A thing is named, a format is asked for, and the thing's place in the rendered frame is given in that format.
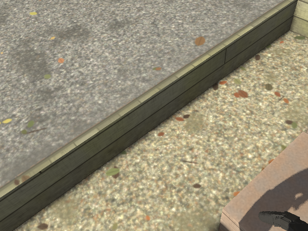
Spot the right robot hand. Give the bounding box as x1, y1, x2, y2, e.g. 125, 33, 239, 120
258, 211, 308, 231

